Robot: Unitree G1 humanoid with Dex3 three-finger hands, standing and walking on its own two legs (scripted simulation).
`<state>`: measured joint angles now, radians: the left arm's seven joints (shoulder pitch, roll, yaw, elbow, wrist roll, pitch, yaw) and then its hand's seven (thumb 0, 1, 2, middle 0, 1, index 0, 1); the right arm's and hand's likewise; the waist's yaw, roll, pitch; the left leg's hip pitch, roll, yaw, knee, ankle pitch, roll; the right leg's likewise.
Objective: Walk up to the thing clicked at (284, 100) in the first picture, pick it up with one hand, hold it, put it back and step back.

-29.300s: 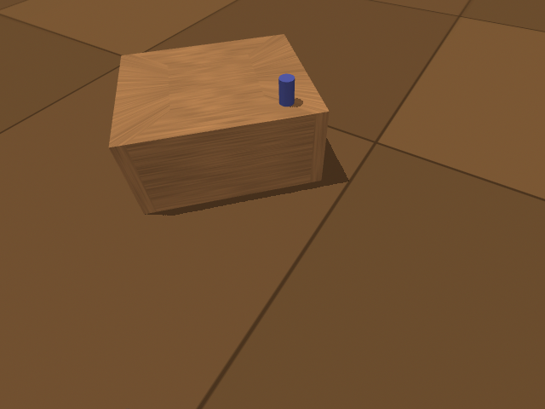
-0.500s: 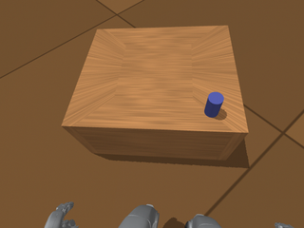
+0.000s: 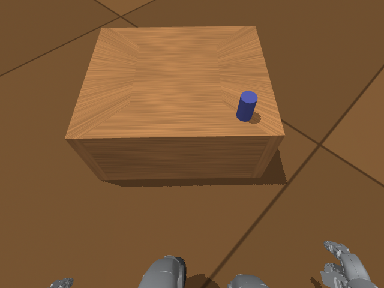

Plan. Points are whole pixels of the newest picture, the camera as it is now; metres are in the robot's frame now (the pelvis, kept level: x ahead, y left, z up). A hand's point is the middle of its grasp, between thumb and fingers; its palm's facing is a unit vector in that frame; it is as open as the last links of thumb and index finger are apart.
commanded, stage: step back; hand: right
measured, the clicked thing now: (246, 106) +0.78 -0.14 -0.28
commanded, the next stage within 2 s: none
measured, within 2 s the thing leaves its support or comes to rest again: neither
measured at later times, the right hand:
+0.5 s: hand out of the picture -0.09 -0.26 -0.15, palm faces -0.12 +0.91 -0.41, open 7.4 cm
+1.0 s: hand out of the picture -0.19 -0.27 -0.14, palm faces -0.07 +0.93 -0.37, open 7.4 cm
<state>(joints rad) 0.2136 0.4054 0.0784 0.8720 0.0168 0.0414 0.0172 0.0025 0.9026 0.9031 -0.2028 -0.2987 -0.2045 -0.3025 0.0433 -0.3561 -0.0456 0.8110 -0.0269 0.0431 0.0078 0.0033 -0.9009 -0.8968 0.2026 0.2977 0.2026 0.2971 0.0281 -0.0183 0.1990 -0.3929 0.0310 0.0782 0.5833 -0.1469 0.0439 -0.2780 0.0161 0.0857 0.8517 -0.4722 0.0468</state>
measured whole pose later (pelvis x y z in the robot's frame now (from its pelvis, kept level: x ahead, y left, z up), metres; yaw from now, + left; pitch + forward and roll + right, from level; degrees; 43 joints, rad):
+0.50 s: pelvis -0.16 +0.01 -0.01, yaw +5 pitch -4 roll +2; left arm 0.05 0.40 0.08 0.77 0.02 0.06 0.02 0.00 0.90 0.90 -0.20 -0.30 -0.21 -0.30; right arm 0.22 -0.36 -0.05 0.92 -0.03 0.05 0.00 0.01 -0.91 -0.90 0.20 0.30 0.20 0.30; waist -0.01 -0.07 0.20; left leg -0.24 -0.06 0.00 0.67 -0.36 0.02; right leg -0.44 -0.08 0.03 0.79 -0.34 0.00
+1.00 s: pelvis -0.32 -0.01 +0.01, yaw +1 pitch -1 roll +1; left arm 0.24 0.37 0.06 0.92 0.05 0.05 0.00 0.01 0.90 0.90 -0.21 -0.30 -0.21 -0.30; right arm 0.14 -0.40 -0.05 0.87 -0.01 0.06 0.00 0.00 -0.90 -0.90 0.20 0.30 0.20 0.30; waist 0.05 0.01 0.11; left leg -0.48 -0.08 -0.10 1.04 -0.46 -0.01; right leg -0.28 -0.04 0.04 0.63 -0.33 0.00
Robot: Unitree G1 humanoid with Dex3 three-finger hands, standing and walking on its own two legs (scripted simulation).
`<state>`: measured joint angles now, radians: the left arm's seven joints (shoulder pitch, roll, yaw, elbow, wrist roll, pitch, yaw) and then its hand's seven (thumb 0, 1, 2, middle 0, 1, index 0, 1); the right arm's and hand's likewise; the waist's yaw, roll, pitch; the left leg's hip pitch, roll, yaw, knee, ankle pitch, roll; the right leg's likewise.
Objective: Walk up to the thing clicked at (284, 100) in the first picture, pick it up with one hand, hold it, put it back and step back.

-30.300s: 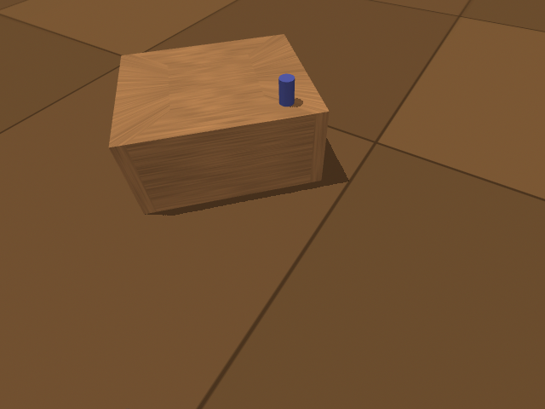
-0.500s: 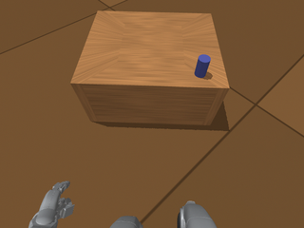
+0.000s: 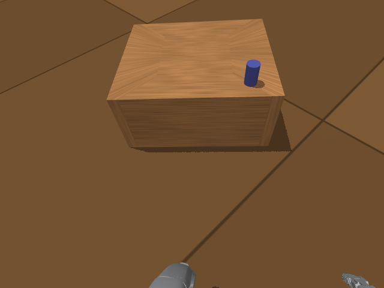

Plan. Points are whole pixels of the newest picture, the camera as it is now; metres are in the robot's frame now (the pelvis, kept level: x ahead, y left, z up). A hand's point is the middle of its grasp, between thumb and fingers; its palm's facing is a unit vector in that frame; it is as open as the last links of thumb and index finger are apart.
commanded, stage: step back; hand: right
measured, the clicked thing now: (251, 73) +1.10 -0.15 -0.29
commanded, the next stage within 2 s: stand in 1.04 s
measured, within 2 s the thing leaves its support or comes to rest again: neither
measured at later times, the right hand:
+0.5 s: hand out of the picture +0.05 -0.28 -0.15, palm faces -0.05 +0.92 -0.38, open 7.4 cm
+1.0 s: hand out of the picture +0.14 -0.25 -0.14, palm faces -0.06 +0.94 -0.34, open 7.4 cm
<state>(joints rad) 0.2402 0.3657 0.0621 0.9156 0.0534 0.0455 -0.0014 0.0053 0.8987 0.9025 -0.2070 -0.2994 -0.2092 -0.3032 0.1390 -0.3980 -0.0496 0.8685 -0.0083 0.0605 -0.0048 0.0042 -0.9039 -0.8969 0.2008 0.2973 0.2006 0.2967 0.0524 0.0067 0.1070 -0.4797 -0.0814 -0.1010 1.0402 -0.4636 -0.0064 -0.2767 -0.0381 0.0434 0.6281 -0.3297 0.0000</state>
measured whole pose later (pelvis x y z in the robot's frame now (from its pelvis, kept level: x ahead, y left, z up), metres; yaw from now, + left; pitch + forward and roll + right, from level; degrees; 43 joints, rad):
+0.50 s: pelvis -0.03 -0.01 +0.00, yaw +3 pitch -2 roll -1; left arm 0.20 0.36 0.07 0.99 0.05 -0.01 -0.03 0.00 0.90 0.90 -0.20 -0.30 -0.21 -0.30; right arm 0.21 -0.37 -0.05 0.97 -0.03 0.00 0.00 0.01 -0.90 -0.90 0.20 0.30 0.20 0.30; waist 0.01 0.02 0.06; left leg -0.26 0.03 -0.05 0.71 -0.45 0.00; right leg -0.23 0.00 -0.03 0.56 -0.28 0.00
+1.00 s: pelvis +0.00 -0.01 +0.01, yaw +3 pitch -2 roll +0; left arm 0.06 0.36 0.03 1.04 0.02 -0.01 0.00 0.00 0.90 0.90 -0.20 -0.30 -0.21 -0.30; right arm 0.05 -0.33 -0.03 1.05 -0.01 -0.01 0.00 0.00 -0.90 -0.90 0.20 0.30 0.20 0.30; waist 0.02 -0.01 0.07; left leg -0.19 0.01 0.01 0.50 -0.28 0.00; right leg -0.15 -0.03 -0.03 0.48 -0.29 0.02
